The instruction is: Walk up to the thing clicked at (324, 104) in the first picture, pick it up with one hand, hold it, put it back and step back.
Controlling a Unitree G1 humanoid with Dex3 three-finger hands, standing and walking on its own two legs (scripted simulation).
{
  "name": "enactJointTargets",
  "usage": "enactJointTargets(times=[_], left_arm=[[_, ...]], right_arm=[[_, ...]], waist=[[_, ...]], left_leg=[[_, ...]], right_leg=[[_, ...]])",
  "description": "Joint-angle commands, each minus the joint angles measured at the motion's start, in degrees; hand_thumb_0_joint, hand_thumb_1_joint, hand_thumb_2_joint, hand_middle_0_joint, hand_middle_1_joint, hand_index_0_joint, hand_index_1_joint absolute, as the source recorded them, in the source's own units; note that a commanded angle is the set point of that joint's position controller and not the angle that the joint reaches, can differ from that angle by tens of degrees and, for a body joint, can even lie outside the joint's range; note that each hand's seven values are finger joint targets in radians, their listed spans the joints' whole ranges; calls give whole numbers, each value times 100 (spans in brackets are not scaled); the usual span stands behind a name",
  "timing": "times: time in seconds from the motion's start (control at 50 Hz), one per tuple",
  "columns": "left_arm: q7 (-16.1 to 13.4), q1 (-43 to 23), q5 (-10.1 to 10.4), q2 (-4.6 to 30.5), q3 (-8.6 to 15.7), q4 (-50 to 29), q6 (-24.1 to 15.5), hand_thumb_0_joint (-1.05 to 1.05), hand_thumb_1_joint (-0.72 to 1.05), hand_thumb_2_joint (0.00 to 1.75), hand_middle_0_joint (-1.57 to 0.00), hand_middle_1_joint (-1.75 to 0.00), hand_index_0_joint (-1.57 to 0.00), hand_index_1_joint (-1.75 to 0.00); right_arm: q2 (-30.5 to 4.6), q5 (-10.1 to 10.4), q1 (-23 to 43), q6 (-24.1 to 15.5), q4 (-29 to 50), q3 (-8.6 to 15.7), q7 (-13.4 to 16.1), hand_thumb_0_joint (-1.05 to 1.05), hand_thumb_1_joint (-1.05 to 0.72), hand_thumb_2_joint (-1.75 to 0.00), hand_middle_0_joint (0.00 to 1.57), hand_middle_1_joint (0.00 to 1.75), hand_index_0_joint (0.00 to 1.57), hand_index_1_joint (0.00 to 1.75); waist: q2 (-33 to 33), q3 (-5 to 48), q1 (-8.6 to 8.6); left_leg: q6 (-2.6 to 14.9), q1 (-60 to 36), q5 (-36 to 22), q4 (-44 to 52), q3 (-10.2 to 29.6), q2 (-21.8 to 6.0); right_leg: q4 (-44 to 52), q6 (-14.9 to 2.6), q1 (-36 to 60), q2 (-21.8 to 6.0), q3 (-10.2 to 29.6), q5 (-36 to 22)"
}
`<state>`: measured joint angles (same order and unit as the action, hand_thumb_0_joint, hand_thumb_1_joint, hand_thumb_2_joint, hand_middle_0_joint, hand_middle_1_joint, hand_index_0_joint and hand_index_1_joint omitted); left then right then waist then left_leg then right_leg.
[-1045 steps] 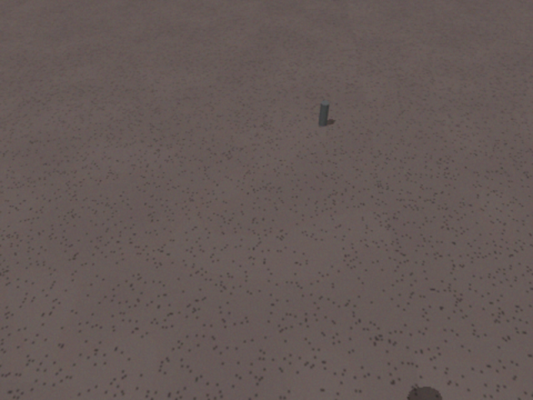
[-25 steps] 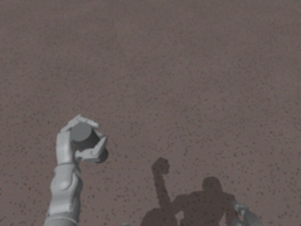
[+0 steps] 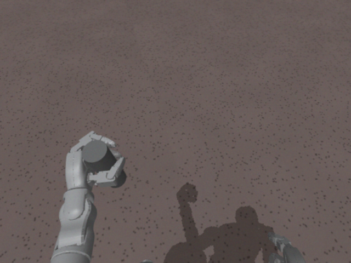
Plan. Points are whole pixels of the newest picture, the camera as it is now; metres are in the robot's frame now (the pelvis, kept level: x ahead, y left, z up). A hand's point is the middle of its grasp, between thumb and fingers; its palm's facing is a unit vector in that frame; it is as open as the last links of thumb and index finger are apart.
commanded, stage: crouch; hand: left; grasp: from the side
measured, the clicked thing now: (107, 166) +0.33 +0.18 +0.03
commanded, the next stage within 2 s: lower in 2.00 s
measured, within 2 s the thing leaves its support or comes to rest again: neither
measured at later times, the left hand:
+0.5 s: hand (114, 181) +0.34 +0.18 -0.06, palm faces +0.20 -0.98 +0.00, open 7.0 cm
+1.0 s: hand (123, 206) +0.36 +0.21 -0.31, palm faces +0.19 -0.98 -0.02, open 7.0 cm
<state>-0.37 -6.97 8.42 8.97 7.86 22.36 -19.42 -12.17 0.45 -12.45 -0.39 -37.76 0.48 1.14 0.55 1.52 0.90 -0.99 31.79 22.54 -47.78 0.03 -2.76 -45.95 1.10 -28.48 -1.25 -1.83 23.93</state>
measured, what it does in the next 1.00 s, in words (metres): lowers itself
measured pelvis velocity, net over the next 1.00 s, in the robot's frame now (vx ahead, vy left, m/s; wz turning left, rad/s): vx -0.07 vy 0.00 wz -0.07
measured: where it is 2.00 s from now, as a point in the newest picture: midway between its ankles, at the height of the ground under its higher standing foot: outside the picture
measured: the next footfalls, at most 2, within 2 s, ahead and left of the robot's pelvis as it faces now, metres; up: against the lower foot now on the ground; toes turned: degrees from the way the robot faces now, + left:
none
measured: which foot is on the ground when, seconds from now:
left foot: down 0.00-1.00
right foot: down 0.00-1.00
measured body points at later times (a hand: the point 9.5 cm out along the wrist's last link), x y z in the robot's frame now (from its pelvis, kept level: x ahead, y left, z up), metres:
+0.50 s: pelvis -0.01 +0.00 -0.06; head +0.09 +0.02 +0.38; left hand +0.32 +0.23 -0.06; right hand +0.12 -0.26 -0.17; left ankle +0.02 +0.13 -0.70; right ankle -0.01 -0.13 -0.70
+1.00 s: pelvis -0.07 +0.00 -0.27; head +0.12 +0.03 +0.13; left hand +0.34 +0.26 -0.31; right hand +0.05 -0.26 -0.40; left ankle +0.01 +0.13 -0.70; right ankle -0.01 -0.13 -0.70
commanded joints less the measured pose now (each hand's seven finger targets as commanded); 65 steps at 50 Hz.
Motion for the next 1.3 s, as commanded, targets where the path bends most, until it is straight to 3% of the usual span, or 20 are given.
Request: enactJointTargets(times=[0.0, 0.04, 0.2, 0.28, 0.34, 0.38, 0.46, 0.48, 0.5, 0.58, 0.66, 0.82, 0.84, 0.94, 0.96, 1.0, 1.08, 1.16, 1.22, 1.28], left_arm=[[-18, -1482, 61, 682, 230, -1302, -436, 0, 41, 125, -129, -137, -129, -138], [-8, -1404, 28, 607, 132, -1169, -410, 0, 39, 119, -128, -133, -129, -133], [-39, -1291, 46, 619, 419, -621, -722, 0, 35, 120, -127, -134, -128, -134], [23, -1481, -21, 547, 395, -132, -1114, 0, 33, 118, -127, -133, -128, -133], [70, -1805, -43, 820, 656, 247, -1481, 0, 30, 119, -126, -134, -127, -134], [131, -1968, -41, 719, 603, 552, -1723, 0, 29, 118, -127, -135, -128, -135], [206, -2161, -43, 947, 847, 1156, -2248, 0, 28, 120, -129, -136, -130, -136], [223, -2232, -52, 893, 770, 1160, -2367, 0, 28, 121, -129, -136, -130, -136], [234, -2282, -32, 1061, 962, 1283, -2471, 0, 29, 121, -130, -136, -130, -136], [361, -2646, -12, 1241, 1048, 1454, -2740, 0, 28, 124, -131, -138, -131, -139], [464, -2837, 83, 1390, 1260, 1601, -2812, 0, 30, 125, -130, -137, -130, -138], [709, -3581, 44, 1710, 1542, 2017, -2862, 0, 36, 131, -132, -142, -132, -143], [696, -3636, 10, 1897, 1697, 2124, -2881, 0, 35, 129, -132, -142, -133, -142], [808, -4131, -101, 1992, 1749, 2650, -3006, 0, 39, 134, -134, -145, -135, -145], [832, -4025, -94, 2109, 1887, 2737, -3032, 0, 38, 134, -134, -145, -135, -145], [865, -4341, -107, 2202, 1869, 2733, -3092, 0, 35, 134, -136, -145, -136, -146], [908, -4737, -152, 2790, 2184, 2811, -3113, 0, 32, 133, -133, -143, -133, -145], [1033, -5030, -129, 2830, 2179, 2945, -3031, 0, 34, 129, -129, -139, -129, -140], [1060, -5019, -118, 3171, 2382, 3052, -2972, 0, 31, 123, -125, -134, -125, -134], [1134, -4784, -112, 3148, 2447, 3204, -2882, 0, 34, 122, -124, -133, -125, -133]], right_arm=[[-794, 13, 211, -258, 741, 307, 30, 0, -90, -91, 20, 30, 20, 30], [-784, 1, 144, -265, 714, 308, 42, 0, -88, -90, 20, 30, 20, 30], [-745, -73, 69, -272, 588, 336, -42, 0, -88, -90, 20, 30, 20, 30], [-786, -140, 35, -280, 513, 401, -131, 0, -88, -90, 20, 30, 20, 30], [-797, -181, 22, -277, 465, 412, -193, 0, -88, -90, 20, 30, 20, 30], [-841, -212, 25, -298, 460, 434, -259, 0, -89, -90, 20, 30, 20, 30], [-926, -253, 47, -326, 489, 430, -351, 0, -89, -90, 20, 30, 20, 30], [-946, -278, 6, -317, 486, 425, -388, 0, -89, -90, 20, 30, 20, 30], [-986, -277, 47, -316, 491, 414, -402, 0, -89, -90, 20, 30, 20, 30], [-1063, -327, 16, -277, 475, 389, -457, 0, -90, -91, 20, 30, 20, 30], [-1217, -350, -6, -199, 414, 413, -493, 0, -90, -91, 20, 30, 20, 30], [-1230, -453, 46, -112, 219, 377, -534, 0, -91, -91, 20, 30, 20, 30], [-1253, -456, 54, -111, 192, 361, -532, 0, -91, -91, 20, 30, 20, 30], [-1319, -562, 74, -100, 76, 266, -551, 0, -90, -91, 20, 30, 20, 30], [-1341, -580, 127, -107, 65, 245, -560, 0, -90, -91, 20, 30, 20, 30], [-1324, -617, 117, -105, 58, 198, -575, 0, -91, -91, 20, 30, 20, 30], [-1407, -654, 90, -73, 19, 145, -568, 0, -91, -91, 20, 30, 20, 30], [-1488, -682, 121, -41, -30, 74, -547, 0, -91, -91, 20, 30, 20, 30], [-1552, -710, 101, -23, -36, -7, -533, 0, -91, -91, 20, 30, 20, 30], [-1631, -751, 87, 25, -36, -65, -527, 0, -90, -91, 20, 30, 20, 30]], waist=[[23, 1449, 12], [-56, 1543, 81], [-149, 1556, 68], [-188, 1621, 191], [-48, 1807, 162], [-40, 1868, 245], [123, 2498, 218], [222, 2809, 233], [226, 2965, 158], [304, 3625, 199], [443, 4173, 180], [237, 4208, 358], [245, 4165, 350], [638, 4084, 466], [683, 4103, 365], [732, 4205, 426], [765, 4371, 459], [858, 4176, 598], [761, 4172, 566], [726, 4200, 568]], left_leg=[[82, -907, -1182, 715, 9, 140], [104, -1011, -1373, 634, 1, 139], [174, -481, -1566, 192, 0, 163], [184, -75, -1362, -207, 33, 140], [193, 453, -1127, -663, 29, 171], [183, 793, -926, -1003, 95, 152], [173, 1657, -601, -1902, 185, 163], [180, 1779, -744, -2135, 213, 155], [182, 2044, -665, -2348, 226, 156], [208, 2803, -788, -3194, 259, 137], [180, 3041, -1042, -3742, 343, 112], [225, 4626, -1, -4809, 302, 94], [200, 4720, 153, -4850, 339, 86], [121, 5199, 537, -5383, 443, 67], [118, 5242, 563, -5486, 431, 59], [131, 5523, 726, -5767, 330, 82], [146, 6068, 955, -6247, 196, 98], [143, 6355, 1176, -6581, 206, 82], [168, 6769, 1311, -6865, 181, 103], [171, 6833, 1093, -7134, 227, 86]], right_leg=[[628, -160, 422, 180, -77, -1426], [612, -134, 430, 176, -61, -1615], [300, -97, 109, 121, -10, -1895], [-98, -115, -502, 130, 18, -1706], [-496, -141, -971, 111, 84, -1487], [-921, -172, -1546, 151, 42, -1194], [-1850, -221, -2592, 182, 6, -758], [-2073, -229, -2780, 176, 8, -842], [-2290, -236, -2991, 178, 12, -730], [-3039, -218, -3614, 202, 101, -829], [-3734, -267, -4321, 258, -21, -876], [-4506, -243, -5215, 273, 62, -52], [-4686, -279, -5472, 282, -17, 136], [-5589, -351, -6582, 289, -262, 520], [-5726, -349, -6709, 284, -282, 559], [-5890, -343, -6741, 305, -265, 669], [-6200, -306, -6790, 323, -234, 829], [-6567, -307, -7206, 338, -352, 970], [-6707, -276, -7124, 352, -377, 1057], [-6975, -266, -7260, 372, -449, 834]])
